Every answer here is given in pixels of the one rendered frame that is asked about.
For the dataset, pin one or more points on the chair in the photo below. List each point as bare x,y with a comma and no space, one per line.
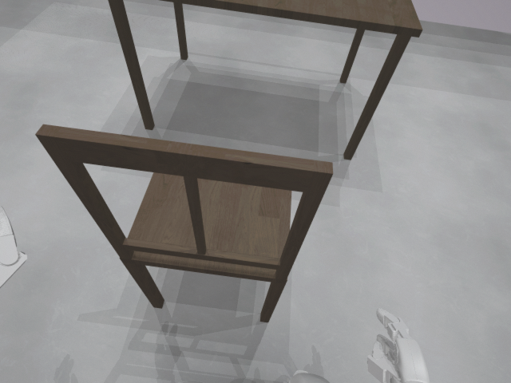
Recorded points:
206,209

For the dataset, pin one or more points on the right robot hand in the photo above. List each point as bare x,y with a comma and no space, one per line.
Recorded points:
404,361

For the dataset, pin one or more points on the table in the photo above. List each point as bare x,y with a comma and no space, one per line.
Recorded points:
387,16

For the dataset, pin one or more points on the left robot hand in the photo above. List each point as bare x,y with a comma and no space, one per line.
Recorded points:
10,258

